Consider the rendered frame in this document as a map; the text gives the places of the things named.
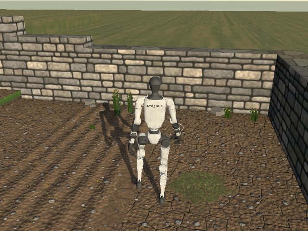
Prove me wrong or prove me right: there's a right robot hand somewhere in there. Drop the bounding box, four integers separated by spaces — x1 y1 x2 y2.
170 134 181 144

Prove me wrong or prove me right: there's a humanoid robot torso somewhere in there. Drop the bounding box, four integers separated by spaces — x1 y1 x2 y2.
143 96 166 144

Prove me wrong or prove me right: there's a left robot foot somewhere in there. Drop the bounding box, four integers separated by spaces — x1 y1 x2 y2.
135 180 142 188

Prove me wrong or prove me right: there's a robot right forearm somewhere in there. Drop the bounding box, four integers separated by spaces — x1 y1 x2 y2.
172 117 181 136

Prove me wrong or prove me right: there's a robot left forearm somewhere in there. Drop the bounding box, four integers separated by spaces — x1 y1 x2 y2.
129 118 139 143

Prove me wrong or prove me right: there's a left robot hand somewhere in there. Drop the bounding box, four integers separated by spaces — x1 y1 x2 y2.
128 143 139 157

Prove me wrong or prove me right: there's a right robot upper arm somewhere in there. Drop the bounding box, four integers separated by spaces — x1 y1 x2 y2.
165 97 177 124

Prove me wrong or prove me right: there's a left robot upper arm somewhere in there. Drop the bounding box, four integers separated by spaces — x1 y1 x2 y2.
134 97 145 125

